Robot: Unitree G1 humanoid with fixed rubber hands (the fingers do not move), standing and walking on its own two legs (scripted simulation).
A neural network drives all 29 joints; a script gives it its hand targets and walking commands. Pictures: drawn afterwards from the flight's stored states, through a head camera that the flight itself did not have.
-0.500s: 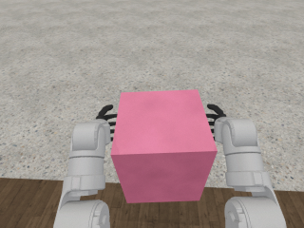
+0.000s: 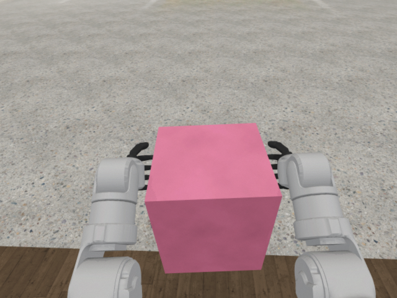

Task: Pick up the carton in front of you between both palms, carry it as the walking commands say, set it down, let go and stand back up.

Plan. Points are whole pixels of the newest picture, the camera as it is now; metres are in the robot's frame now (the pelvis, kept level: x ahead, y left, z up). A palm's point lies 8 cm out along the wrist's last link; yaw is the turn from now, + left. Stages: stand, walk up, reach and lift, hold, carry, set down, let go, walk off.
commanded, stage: carry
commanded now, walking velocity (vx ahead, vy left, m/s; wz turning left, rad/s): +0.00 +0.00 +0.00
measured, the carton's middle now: (210, 198) +0.34 +0.00 +0.06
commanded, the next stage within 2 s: none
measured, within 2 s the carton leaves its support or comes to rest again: neither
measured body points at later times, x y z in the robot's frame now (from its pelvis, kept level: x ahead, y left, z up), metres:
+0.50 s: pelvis +0.00 +0.00 +0.00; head -0.02 -0.01 +0.45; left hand +0.36 +0.15 +0.12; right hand +0.36 -0.16 +0.12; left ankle +0.06 +0.10 -0.73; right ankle -0.04 -0.09 -0.73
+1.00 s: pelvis +0.00 -0.01 +0.00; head -0.02 -0.01 +0.45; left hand +0.36 +0.14 +0.13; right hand +0.36 -0.16 +0.12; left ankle +0.06 +0.10 -0.73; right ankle -0.04 -0.09 -0.73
